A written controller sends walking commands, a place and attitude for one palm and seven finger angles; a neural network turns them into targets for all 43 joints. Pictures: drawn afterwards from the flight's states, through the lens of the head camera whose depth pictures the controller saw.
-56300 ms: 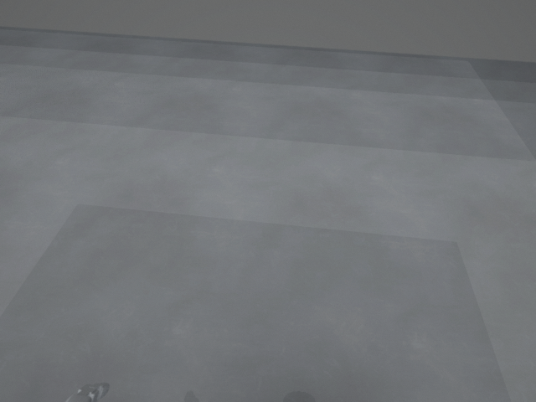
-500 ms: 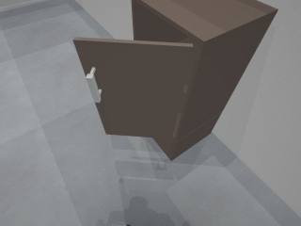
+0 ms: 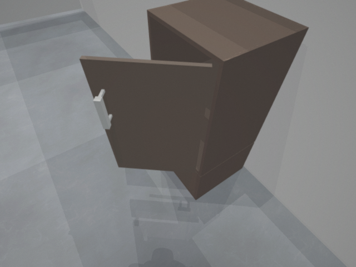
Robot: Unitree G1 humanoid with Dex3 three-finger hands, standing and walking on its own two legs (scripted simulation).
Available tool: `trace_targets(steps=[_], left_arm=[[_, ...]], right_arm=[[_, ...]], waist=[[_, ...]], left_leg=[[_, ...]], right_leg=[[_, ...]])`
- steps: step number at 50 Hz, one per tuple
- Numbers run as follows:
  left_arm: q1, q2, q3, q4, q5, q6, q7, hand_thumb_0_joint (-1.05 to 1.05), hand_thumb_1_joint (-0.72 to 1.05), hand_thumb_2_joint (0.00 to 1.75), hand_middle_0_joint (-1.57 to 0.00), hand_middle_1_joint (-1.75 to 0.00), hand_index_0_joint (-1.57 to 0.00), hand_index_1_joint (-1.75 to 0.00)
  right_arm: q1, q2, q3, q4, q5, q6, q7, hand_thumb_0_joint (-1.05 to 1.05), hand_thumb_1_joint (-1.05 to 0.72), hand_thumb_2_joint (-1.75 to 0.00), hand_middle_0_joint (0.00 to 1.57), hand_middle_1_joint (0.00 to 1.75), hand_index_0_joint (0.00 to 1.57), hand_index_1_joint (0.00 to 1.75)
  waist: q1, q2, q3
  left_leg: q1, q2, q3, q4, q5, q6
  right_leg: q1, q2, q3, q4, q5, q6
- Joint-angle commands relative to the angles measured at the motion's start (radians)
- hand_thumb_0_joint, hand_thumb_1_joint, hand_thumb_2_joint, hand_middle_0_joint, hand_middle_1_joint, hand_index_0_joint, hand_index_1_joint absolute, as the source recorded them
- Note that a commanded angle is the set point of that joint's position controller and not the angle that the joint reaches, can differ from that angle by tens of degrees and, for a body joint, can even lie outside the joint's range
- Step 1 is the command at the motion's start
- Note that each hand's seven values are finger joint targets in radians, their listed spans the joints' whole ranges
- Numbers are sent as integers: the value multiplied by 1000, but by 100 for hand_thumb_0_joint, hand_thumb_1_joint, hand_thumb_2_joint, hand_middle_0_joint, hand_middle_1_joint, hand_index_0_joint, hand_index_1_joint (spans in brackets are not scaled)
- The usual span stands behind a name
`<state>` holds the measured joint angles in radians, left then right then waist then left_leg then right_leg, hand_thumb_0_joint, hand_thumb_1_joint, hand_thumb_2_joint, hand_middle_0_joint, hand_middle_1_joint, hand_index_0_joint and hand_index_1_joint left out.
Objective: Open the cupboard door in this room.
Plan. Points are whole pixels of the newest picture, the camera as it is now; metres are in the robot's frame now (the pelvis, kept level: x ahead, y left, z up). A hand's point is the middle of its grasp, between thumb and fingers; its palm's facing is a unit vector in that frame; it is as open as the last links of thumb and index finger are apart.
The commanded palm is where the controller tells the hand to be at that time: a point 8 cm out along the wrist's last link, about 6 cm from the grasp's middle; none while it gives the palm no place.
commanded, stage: look again from close up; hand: left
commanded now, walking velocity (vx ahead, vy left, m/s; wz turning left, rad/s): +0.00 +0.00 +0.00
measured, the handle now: (104, 109) +0.58 +0.28 -0.03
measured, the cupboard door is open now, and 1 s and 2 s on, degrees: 51 51 51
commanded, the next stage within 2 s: shuffle to correct the standing spot in 0.54 s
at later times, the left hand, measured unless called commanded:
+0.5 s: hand out of the picture -0.06 +0.19 -0.19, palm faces +0.04 -0.98 -0.17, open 7.4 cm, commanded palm none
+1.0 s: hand out of the picture -0.07 +0.21 -0.20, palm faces +0.07 -0.99 -0.12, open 7.4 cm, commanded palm none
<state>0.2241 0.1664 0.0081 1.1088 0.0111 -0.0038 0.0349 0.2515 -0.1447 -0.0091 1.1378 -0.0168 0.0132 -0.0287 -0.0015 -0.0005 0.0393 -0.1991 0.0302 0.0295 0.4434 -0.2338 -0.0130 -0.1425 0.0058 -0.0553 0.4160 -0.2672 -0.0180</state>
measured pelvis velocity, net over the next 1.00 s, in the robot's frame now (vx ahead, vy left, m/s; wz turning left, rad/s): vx -0.02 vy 0.06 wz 0.00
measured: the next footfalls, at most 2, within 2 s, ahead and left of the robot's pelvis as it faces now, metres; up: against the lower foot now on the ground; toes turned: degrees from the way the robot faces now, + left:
right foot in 1.30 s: +0.08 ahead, -0.03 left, +0.00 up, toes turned +4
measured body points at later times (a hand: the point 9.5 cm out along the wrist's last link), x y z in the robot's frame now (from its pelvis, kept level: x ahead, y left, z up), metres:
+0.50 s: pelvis -0.05 +0.02 -0.01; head -0.06 +0.04 +0.44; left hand -0.06 +0.25 -0.17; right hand -0.04 -0.20 -0.16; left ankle +0.00 +0.12 -0.74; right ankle -0.03 -0.10 -0.74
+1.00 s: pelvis -0.02 +0.06 -0.01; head -0.04 +0.09 +0.44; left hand -0.07 +0.27 -0.18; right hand -0.04 -0.17 -0.16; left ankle +0.00 +0.13 -0.74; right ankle -0.03 -0.09 -0.72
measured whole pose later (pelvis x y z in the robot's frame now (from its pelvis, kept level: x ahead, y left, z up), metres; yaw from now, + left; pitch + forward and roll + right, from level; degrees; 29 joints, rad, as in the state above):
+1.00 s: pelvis -0.02 +0.06 -0.01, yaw +0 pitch -1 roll -1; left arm 0.41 0.14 0.03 1.08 0.04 0.02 0.02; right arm 0.38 -0.14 -0.01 1.06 -0.03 -0.02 -0.01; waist 0.01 -0.05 -0.02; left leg -0.28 -0.03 0.08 0.57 -0.28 0.09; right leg -0.31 -0.06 -0.04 0.74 -0.44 -0.03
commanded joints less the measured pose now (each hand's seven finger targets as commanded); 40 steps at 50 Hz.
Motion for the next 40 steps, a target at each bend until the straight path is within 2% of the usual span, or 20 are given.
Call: trace_targets(steps=[1,2,3,4,5,7,9,12,14,20,26,32,35,37,39,40], left_arm=[[127,137,15,-47,6,-54,30,0,90,90,-20,-30,-20,-30],[133,122,11,-47,1,-53,29,0,90,90,-20,-30,-20,-30],[135,109,10,-55,-2,-49,29,0,90,90,-20,-30,-20,-30],[129,97,9,-60,-1,-43,27,0,90,90,-20,-30,-20,-30],[125,88,5,-65,3,-36,25,0,90,90,-20,-30,-20,-30],[122,85,4,-72,5,-24,19,0,90,90,-20,-30,-20,-30],[124,85,0,-74,5,-17,13,0,90,90,-20,-30,-20,-30],[128,90,-1,-81,7,-13,7,0,90,90,-20,-30,-20,-30],[130,94,1,-89,8,-11,4,0,90,90,-20,-30,-20,-30],[168,89,6,-99,12,-6,0,0,90,90,-20,-30,-20,-30],[200,72,5,-87,11,-8,-3,0,90,90,-20,-30,-20,-30],[220,58,0,-69,10,-14,-2,0,90,90,-20,-30,-20,-30],[237,67,9,-64,16,-12,-2,0,90,90,-20,-30,-20,-30],[248,80,19,-65,17,-9,-3,0,90,90,-20,-30,-20,-30],[256,99,30,-64,13,-12,-3,0,90,90,-20,-30,-20,-30],[260,114,37,-65,12,-13,-1,0,90,90,-20,-30,-20,-30]], right_arm=[[56,-66,-5,-119,3,-49,0,0,-90,-90,20,30,20,30],[89,-77,-10,-115,4,-53,-3,0,-90,-90,20,30,20,30],[94,-97,-13,-114,8,-49,-5,0,-90,-90,20,30,20,30],[87,-109,-15,-117,10,-46,-6,0,-90,-90,20,30,20,30],[86,-108,-14,-118,5,-48,-5,0,-90,-90,20,30,20,30],[62,-112,-10,-123,3,-43,-6,0,-90,-90,20,30,20,30],[42,-110,-9,-132,4,-36,-2,0,-90,-90,20,30,20,30],[42,-112,-11,-140,1,-29,6,0,-90,-90,20,30,20,30],[49,-118,-15,-142,-2,-26,9,0,-90,-90,20,30,20,30],[66,-125,-16,-140,-4,-26,9,0,-90,-90,20,30,20,30],[85,-121,-16,-124,-2,-31,8,0,-90,-90,20,30,20,30],[107,-103,-13,-100,2,-34,7,0,-90,-90,20,30,20,30],[123,-107,-15,-91,-2,-25,10,0,-90,-90,20,30,20,30],[120,-99,-15,-96,-5,-19,15,0,-90,-90,20,30,20,30],[125,-76,-14,-104,-7,-17,18,0,-90,-90,20,30,20,30],[126,-67,-14,-107,-6,-18,18,0,-90,-90,20,30,20,30]], waist=[[-22,-8,-128],[-23,-72,-198],[-20,-140,-207],[-19,-133,-177],[-15,-51,-142],[-7,-9,-23],[-1,4,60],[-6,-14,107],[-8,-28,106],[1,10,69],[7,34,45],[7,3,50],[11,-1,56],[19,-28,83],[19,-120,90],[18,-142,91]], left_leg=[[-7,31,-13,69,136,24],[7,40,-24,74,219,29],[15,55,-37,76,253,33],[21,64,-40,63,259,35],[35,71,-42,55,309,34],[-12,79,-63,27,268,40],[-69,69,-80,-21,100,45],[-105,50,-89,-60,-79,44],[-113,45,-99,-75,-141,45],[-169,57,-130,-117,-244,56],[-189,66,-150,-141,-261,60],[-183,64,-139,-128,-210,57],[-187,42,-115,-94,-287,58],[-227,16,-93,-45,-318,57],[-242,-26,-24,76,-221,45],[-234,-33,6,137,-174,40]], right_leg=[[90,-207,137,69,920,-26],[130,-186,101,96,904,-30],[128,-166,84,93,794,-28],[88,-153,81,82,663,-26],[43,-138,79,78,539,-29],[-46,-115,83,44,293,-26],[-104,-103,100,-2,77,-23],[-161,-99,118,-51,-114,-25],[-181,-96,124,-61,-176,-24],[-141,-86,95,-44,-181,-14],[-119,-86,83,-28,-139,-12],[-115,-95,91,-40,-99,-13],[-129,-105,112,-53,-250,-26],[-149,-128,156,-81,-352,-40],[-148,-194,241,-144,-410,-74],[-145,-232,280,-176,-419,-94]])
